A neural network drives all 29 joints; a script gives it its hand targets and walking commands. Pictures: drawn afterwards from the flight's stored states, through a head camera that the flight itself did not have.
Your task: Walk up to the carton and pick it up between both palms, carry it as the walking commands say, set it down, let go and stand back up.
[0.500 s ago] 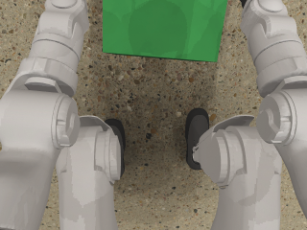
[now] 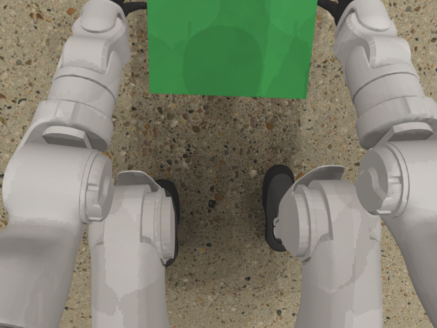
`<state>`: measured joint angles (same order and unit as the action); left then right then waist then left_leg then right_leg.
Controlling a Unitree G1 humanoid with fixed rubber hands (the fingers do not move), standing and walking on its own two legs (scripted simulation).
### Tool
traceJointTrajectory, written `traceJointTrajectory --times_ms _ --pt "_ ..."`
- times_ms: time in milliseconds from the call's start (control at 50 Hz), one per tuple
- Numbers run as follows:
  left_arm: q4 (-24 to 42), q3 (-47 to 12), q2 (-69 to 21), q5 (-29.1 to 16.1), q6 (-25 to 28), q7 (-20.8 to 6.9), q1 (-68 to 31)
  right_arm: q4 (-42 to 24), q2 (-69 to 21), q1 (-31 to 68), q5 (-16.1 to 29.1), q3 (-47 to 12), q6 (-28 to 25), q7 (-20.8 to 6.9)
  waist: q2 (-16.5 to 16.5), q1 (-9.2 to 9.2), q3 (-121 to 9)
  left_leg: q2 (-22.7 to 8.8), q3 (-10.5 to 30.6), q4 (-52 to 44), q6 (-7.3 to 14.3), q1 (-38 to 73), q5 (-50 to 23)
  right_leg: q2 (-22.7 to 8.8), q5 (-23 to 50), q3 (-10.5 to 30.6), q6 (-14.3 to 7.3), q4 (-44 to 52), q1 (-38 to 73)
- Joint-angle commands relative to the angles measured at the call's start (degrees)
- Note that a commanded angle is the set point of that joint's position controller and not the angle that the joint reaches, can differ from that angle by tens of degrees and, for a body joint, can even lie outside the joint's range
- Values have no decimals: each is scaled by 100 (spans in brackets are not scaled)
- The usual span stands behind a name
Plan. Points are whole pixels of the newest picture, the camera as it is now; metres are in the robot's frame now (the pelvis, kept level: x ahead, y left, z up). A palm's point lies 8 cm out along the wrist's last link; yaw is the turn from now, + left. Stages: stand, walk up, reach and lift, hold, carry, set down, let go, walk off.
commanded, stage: reach and lift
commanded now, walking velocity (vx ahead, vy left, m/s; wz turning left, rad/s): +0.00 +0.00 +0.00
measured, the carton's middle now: (229, 17) +0.54 -0.02 -0.26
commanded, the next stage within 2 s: none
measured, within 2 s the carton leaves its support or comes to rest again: neither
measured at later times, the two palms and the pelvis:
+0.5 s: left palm out of the picture +0.55 +0.14 -0.11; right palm out of the picture +0.53 -0.17 -0.11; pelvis +0.00 +0.00 +0.02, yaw +1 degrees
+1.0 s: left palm out of the picture +0.54 +0.14 -0.05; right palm out of the picture +0.52 -0.18 -0.03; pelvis +0.00 +0.00 +0.07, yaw +2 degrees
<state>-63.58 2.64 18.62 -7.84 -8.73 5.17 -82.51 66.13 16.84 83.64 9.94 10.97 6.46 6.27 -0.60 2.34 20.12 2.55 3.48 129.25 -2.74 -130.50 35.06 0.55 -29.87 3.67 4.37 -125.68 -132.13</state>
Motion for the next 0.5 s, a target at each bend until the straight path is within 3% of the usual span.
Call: traceJointTrajectory --times_ms 0,180,480 --pt "1849 -1354 -5065 -463 340 -1439 -3881 -1347 -5271 3007 205 -1237 -48 -1498 547 158 -7272 373 -782 -1185 104 3048 -2168 516 2131 -1023 -349 604 3554" --pt "1488 -911 -5512 -127 32 -1543 -3613 -1757 -5518 3168 -173 -1089 276 -1601 398 124 -7391 456 -874 -1443 176 2898 -1590 545 1504 -1085 -288 929 3569" --pt "1865 -846 -6033 171 -347 -1595 -3198 -2489 -5876 2819 -541 -1212 749 -1752 352 212 -8457 593 -962 -1758 143 3241 -1890 595 1761 -1146 -165 1322 3854"
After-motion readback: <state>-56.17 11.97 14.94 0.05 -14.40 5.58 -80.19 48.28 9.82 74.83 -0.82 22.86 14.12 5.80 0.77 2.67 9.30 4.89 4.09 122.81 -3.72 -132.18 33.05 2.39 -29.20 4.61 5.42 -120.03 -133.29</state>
